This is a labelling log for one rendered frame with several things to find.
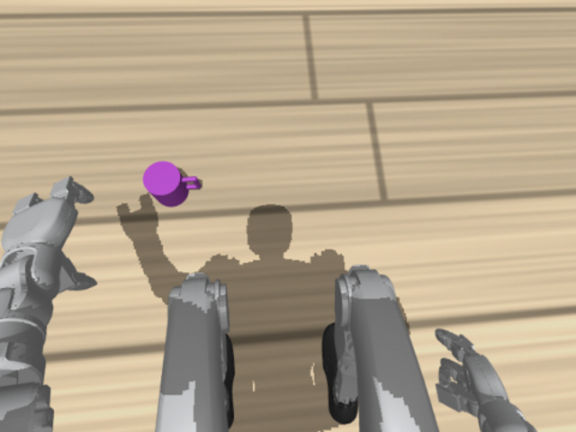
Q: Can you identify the left robot arm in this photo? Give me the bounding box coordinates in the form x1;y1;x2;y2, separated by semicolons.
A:
0;243;62;432

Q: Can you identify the left robot hand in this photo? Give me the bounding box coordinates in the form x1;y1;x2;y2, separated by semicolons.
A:
1;176;97;293

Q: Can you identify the right robot hand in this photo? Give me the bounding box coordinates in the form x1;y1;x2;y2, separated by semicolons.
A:
435;328;510;418

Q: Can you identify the mug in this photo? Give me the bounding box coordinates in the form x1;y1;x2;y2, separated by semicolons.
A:
143;161;202;207

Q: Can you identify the right robot arm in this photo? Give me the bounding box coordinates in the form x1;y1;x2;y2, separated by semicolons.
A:
478;400;537;432

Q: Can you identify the right robot foot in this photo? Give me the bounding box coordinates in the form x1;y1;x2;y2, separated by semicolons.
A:
322;323;358;424

